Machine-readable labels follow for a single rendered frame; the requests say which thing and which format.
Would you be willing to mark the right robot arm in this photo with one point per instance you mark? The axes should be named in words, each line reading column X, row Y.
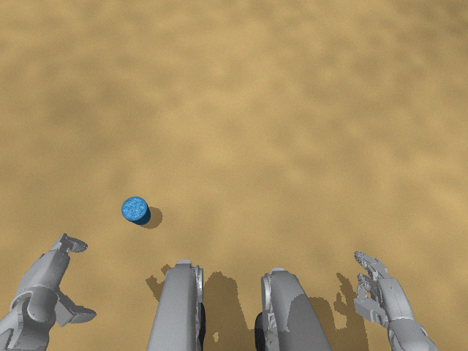
column 409, row 335

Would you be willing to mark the left robot hand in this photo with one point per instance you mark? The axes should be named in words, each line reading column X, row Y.
column 48, row 270

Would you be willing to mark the right robot hand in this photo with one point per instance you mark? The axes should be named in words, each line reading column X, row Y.
column 389, row 301

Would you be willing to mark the cup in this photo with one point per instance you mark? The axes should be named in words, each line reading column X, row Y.
column 135, row 209

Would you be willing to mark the left robot arm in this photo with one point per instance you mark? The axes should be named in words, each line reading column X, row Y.
column 32, row 314

